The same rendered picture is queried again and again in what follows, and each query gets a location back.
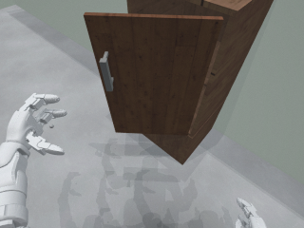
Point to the robot left forearm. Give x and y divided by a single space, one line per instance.
13 185

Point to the handle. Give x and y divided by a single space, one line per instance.
108 80

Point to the robot right hand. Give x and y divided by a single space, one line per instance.
252 220

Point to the robot left hand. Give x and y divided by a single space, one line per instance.
22 123

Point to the cupboard door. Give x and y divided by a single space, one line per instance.
159 63

